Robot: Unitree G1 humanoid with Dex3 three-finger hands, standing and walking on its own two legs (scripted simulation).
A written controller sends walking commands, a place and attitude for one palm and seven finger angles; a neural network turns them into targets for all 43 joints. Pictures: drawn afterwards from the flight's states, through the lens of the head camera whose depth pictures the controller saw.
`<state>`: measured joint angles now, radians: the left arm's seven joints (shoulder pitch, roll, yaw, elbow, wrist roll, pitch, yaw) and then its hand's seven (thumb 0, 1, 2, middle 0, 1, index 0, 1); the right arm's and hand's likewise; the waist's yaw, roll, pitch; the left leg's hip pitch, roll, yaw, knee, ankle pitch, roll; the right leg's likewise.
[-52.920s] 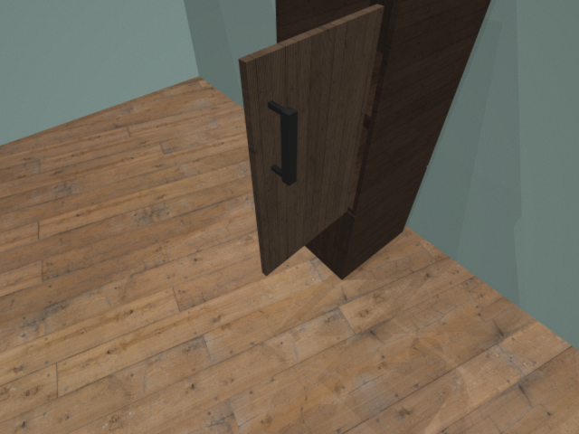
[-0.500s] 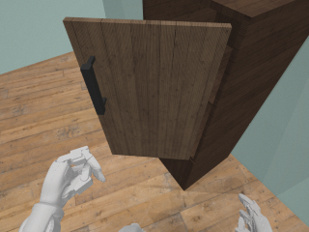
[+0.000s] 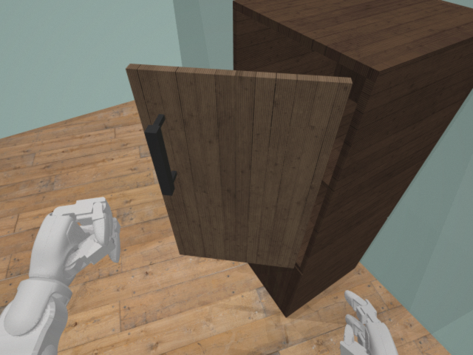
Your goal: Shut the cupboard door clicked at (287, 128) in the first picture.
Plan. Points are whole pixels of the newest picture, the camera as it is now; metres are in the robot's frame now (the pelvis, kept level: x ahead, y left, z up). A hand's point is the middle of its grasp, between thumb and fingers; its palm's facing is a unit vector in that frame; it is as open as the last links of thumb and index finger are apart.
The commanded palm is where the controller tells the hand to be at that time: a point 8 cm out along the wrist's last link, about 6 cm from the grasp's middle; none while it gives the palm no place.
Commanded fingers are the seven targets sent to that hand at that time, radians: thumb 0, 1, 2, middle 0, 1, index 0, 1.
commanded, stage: raise the hand and make a fist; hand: left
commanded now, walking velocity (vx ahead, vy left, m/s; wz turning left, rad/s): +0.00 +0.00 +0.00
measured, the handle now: (164, 156) +0.43 +0.18 +0.11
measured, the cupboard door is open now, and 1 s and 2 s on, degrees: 51 51 51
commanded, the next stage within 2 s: bring the fist close to the handle in 0.34 s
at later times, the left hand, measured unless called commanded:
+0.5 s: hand (142, 267) +0.21 +0.16 +0.11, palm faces -0.06 -1.00 -0.05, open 3.1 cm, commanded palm +0.20 +0.22 +0.12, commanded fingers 0.00 0.90 0.90 -1.30 -1.50 -1.30 -1.50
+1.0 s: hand (140, 213) +0.29 +0.18 +0.12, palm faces +0.02 -1.00 -0.03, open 3.1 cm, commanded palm +0.27 +0.22 +0.12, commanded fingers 0.00 0.90 0.90 -1.30 -1.50 -1.30 -1.50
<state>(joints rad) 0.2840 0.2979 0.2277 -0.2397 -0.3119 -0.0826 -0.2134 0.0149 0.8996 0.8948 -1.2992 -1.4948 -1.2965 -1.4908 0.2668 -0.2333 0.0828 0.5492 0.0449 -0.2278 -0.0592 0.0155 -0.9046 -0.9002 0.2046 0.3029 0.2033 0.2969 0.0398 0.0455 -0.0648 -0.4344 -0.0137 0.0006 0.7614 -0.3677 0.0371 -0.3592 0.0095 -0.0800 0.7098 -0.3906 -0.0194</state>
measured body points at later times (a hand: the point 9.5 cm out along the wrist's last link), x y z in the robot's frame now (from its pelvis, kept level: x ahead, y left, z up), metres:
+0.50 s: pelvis -0.01 -0.02 +0.00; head -0.02 -0.04 +0.45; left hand +0.21 +0.21 +0.11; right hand +0.16 -0.25 -0.07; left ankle +0.02 +0.09 -0.71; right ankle -0.01 -0.11 -0.71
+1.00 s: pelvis +0.00 -0.01 +0.00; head +0.01 -0.01 +0.45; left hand +0.28 +0.24 +0.12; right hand +0.17 -0.24 -0.07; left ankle +0.02 +0.09 -0.71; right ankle -0.01 -0.11 -0.71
